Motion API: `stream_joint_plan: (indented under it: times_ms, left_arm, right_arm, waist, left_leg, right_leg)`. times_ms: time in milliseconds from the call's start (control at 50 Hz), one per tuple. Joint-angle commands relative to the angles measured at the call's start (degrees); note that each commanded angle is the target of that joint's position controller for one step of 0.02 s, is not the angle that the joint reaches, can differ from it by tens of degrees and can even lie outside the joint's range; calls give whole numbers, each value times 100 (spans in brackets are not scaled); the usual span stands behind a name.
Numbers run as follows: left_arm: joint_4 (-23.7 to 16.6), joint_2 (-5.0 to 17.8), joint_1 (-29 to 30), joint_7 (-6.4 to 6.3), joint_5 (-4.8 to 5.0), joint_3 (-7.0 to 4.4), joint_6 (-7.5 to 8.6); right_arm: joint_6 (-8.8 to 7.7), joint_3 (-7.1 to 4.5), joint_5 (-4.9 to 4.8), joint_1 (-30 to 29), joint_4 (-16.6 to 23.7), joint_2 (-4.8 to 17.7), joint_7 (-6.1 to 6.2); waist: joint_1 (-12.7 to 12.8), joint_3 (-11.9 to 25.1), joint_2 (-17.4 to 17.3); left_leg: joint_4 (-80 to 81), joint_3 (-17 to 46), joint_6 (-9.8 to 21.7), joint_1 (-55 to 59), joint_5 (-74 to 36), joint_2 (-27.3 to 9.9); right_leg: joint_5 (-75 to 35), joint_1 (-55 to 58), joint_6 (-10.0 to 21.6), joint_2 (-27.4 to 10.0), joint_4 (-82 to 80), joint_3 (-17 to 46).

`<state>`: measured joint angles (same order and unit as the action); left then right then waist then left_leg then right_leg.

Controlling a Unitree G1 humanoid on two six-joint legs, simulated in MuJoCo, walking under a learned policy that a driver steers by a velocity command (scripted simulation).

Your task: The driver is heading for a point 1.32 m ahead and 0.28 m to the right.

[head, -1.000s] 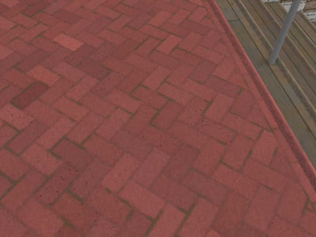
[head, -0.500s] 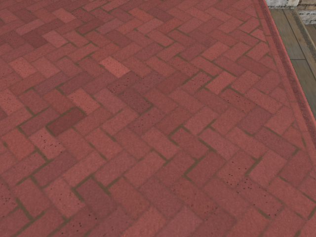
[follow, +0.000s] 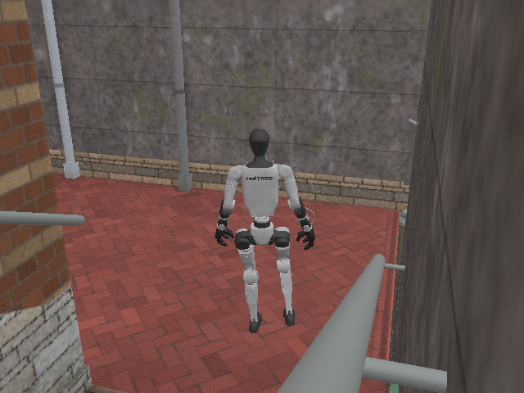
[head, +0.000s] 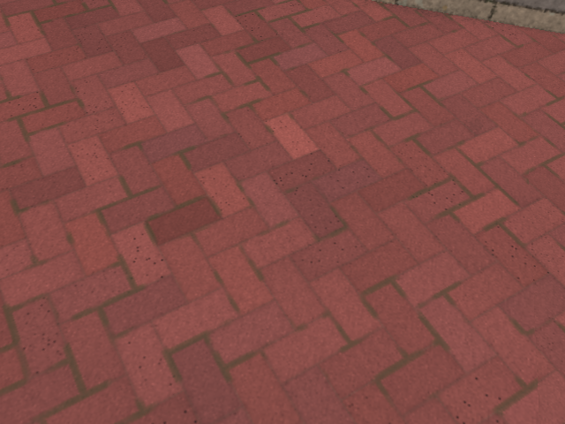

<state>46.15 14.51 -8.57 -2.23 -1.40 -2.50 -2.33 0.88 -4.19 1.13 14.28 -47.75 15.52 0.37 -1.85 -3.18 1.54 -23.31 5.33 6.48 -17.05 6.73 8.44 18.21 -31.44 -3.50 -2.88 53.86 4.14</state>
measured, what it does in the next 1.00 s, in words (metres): steps on the spot, turning right: right foot, then left foot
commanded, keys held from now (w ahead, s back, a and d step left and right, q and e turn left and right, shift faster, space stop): e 0.80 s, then no key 0.02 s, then q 0.18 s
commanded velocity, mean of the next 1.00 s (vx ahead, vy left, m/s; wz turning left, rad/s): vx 0.01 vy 0.00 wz -0.31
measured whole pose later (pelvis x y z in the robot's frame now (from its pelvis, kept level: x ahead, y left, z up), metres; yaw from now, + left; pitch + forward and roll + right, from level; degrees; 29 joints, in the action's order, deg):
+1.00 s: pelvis -0.01 -0.02 +0.00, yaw -23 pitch -1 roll +0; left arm 46.7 14.8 -7.6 -0.2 -1.1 -2.1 -3.8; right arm 0.0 -0.9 0.9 15.8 -47.6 14.6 0.5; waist -2.5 -3.5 0.3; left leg -28.0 -4.5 1.5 -11.2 16.2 -0.4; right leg 13.2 -9.9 0.5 1.2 25.2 1.1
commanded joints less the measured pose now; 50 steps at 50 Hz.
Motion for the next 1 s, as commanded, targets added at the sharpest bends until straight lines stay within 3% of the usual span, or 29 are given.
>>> stream_joint_plan:
  times_ms: [20, 80, 100, 140, 160, 180, 200, 220, 260, 340, 440, 500, 540, 560, 580, 600, 620, 640, 660, 700, 720, 820, 920, 960, 980, 1000]
  left_arm:
    - [-245, 383, -206, -27, 35, -68, 49]
    - [-140, 295, -380, -19, 87, -8, 70]
    - [-76, 248, -484, -16, 103, 15, 75]
    - [14, 231, -684, -19, 83, 44, 139]
    - [-57, 522, -578, -32, -7, 9, 212]
    - [-217, 1105, -297, -5, -11, -82, 258]
    - [-154, 954, -271, 81, 43, -60, 268]
    - [-150, 887, -338, 140, 59, -63, 289]
    - [-58, 967, -564, 133, 49, -125, 266]
    - [6, 1028, -792, 80, 108, -277, 155]
    - [-39, 1052, -787, 110, 64, -393, 63]
    - [-127, 1137, -530, 174, 48, -452, 2]
    - [-219, 1148, -190, 213, 81, -468, -50]
    - [-276, 1055, -115, 207, 122, -444, -51]
    - [-325, 675, -401, 206, 134, -355, -33]
    - [-375, 625, -506, 142, 109, -356, -10]
    - [-325, 1061, -398, 132, -37, -436, -21]
    - [-196, 1085, -497, 169, -12, -481, -43]
    - [-87, 1018, -659, 213, -6, -480, -87]
    - [-28, 952, -771, 327, -7, -454, -156]
    - [-57, 925, -669, 359, 11, -430, -170]
    - [-339, 758, -75, 440, 48, -312, -214]
    - [-268, 442, -132, 304, 122, -111, -203]
    - [-63, 292, -433, 188, 92, -33, -163]
    - [15, 395, -557, 120, 18, -26, -93]
    - [37, 803, -719, 36, -107, -77, 10]
  right_arm:
    - [-41, -108, 66, 189, 273, 613, 31]
    - [-49, 29, 124, 68, 212, 413, 43]
    - [-45, 80, 115, 38, 168, 367, 62]
    - [-25, 109, 32, 2, 99, 483, 129]
    - [-35, 124, 17, 118, 132, 441, 146]
    - [-43, 132, -47, 386, 216, 359, 146]
    - [8, 121, -38, 136, 132, 448, 189]
    - [30, 96, -29, 4, 146, 542, 203]
    - [51, 51, -63, -370, 231, 566, 172]
    - [88, 62, -53, -426, 297, 401, 174]
    - [68, 120, -121, -652, 486, 338, 206]
    - [18, 130, -144, -419, 515, 413, 216]
    - [-33, 133, -133, 35, 419, 419, 248]
    - [-69, 93, -82, 230, 373, 570, 290]
    - [-81, 1, 16, 174, 433, 1074, 341]
    - [-37, -84, 50, -374, 672, 1567, 316]
    - [-26, -35, 107, -315, 660, 1273, 276]
    - [-45, 91, 59, -573, 725, 839, 250]
    - [-52, 145, 44, -796, 787, 659, 237]
    - [-85, 156, 32, -743, 834, 646, 273]
    - [-85, 147, 34, -565, 800, 661, 266]
    - [-96, 49, 30, 168, 595, 825, 240]
    - [-150, 118, 49, 12, 426, 730, 70]
    - [-136, 181, -13, -86, 309, 639, 3]
    - [-149, 201, -55, 9, 242, 608, -16]
    - [-190, 251, -94, 205, 292, 444, -44]
  waist:
    - [-33, 676, -792]
    - [-7, 704, -802]
    - [40, 684, -779]
    - [236, 456, -551]
    - [75, 402, -87]
    - [-285, 440, 795]
    - [-78, 342, 901]
    - [-1, 294, 869]
    - [195, 254, 886]
    - [224, 477, 515]
    - [366, 728, 702]
    - [275, 815, 794]
    - [-6, 796, 740]
    - [-88, 753, 550]
    - [113, 706, -584]
    - [213, 451, -1545]
    - [196, 349, -994]
    - [388, 202, -639]
    - [510, 76, -622]
    - [477, 175, -979]
    - [378, 205, -953]
    - [-43, 300, -995]
    - [36, 431, -1199]
    - [281, 413, -1085]
    - [349, 437, -875]
    - [262, 799, -240]
  left_leg:
    - [674, 1402, 726, 694, -529, -1664]
    - [533, 1233, 648, 468, -892, -1708]
    - [467, 1202, 588, 418, -880, -1722]
    - [149, 1074, 274, 123, -746, -1616]
    - [-242, 915, -1, 62, -397, -1375]
    - [-701, 225, -238, -216, 696, -690]
    - [-763, -158, -370, 78, 1419, -511]
    - [-1030, -227, -411, 110, 1569, -479]
    - [-1736, -280, -505, -394, 1941, -377]
    - [-2714, -250, -799, -1037, 2096, -459]
    - [-2138, -294, -854, -839, 2018, -464]
    - [-1369, -279, -738, -194, 1884, -370]
    - [-161, -348, -635, 650, 1203, -323]
    - [578, -176, -564, 1263, 838, -565]
    - [1245, 1071, -293, 1711, 1402, -1838]
    - [1396, 2356, 364, 1149, 880, -3053]
    - [1178, 2117, 715, 634, 178, -3163]
    - [1066, 1528, 639, 426, -206, -2765]
    - [968, 918, 454, 380, -511, -2363]
    - [756, 303, 347, 789, -1322, -2035]
    - [673, 158, 371, 978, -1600, -2013]
    - [443, 103, 615, 1836, -2124, -2346]
    - [203, 32, 606, 1168, -2505, -2172]
    - [-14, 56, 371, 873, -2540, -1975]
    - [-81, 94, 71, 442, -2188, -1907]
    - [-341, 1, -239, -73, -1073, -1706]
  right_leg:
    - [120, 270, 100, 69, -401, -185]
    - [386, 1214, 295, 186, -1254, -333]
    - [312, 1550, 356, 234, -1734, -372]
    - [-596, 2316, 496, 286, -3305, -296]
    - [-909, 2382, 620, -242, -3733, 511]
    - [-2483, 2392, 1026, -1231, -3771, 1693]
    - [-3132, 1839, 1542, -1546, -3718, 1942]
    - [-3136, 1841, 1610, -1368, -3696, 1921]
    - [-2908, 2188, 1581, -1076, -3650, 1840]
    - [-3382, 2739, 1642, -779, -3413, 1710]
    - [-3034, 2746, 1603, -595, -3319, 1974]
    - [-2809, 2413, 1462, -505, -3306, 2253]
    - [-2268, 1930, 1166, -259, -3159, 2254]
    - [-1432, 1393, 868, -5, -2976, 2134]
    - [175, 632, 537, 578, -2048, 1457]
    - [1427, -81, 359, 1380, -933, 292]
    - [1436, 162, 358, 827, 133, 321]
    - [1122, 303, 386, 786, 570, 341]
    - [807, 320, 355, 762, 901, 255]
    - [536, 126, 227, 742, 1272, 70]
    - [506, 51, 155, 721, 1230, -13]
    - [665, -107, 16, 558, 310, -168]
    - [789, 1457, 310, 629, -1570, -409]
    - [-368, 2348, 422, 594, -3231, -592]
    - [-1448, 3126, 470, 340, -4085, -333]
    - [-1958, 4000, 567, -601, -4078, 530]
